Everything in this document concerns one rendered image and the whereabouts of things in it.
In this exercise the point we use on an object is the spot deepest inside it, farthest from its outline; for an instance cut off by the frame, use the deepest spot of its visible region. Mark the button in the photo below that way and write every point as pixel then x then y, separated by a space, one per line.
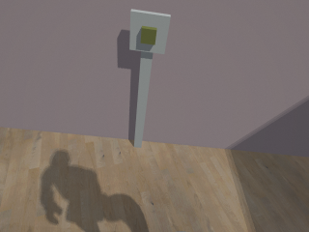
pixel 148 35

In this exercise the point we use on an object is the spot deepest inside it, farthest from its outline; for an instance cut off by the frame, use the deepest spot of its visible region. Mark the panel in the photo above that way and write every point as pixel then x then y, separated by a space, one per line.
pixel 161 22

